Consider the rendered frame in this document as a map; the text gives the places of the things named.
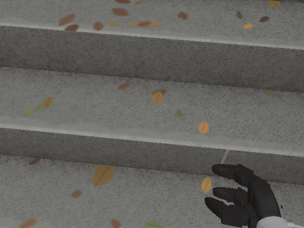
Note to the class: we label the robot right hand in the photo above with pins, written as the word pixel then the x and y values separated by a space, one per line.
pixel 249 207

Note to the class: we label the right robot forearm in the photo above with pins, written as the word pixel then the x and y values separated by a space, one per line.
pixel 272 222

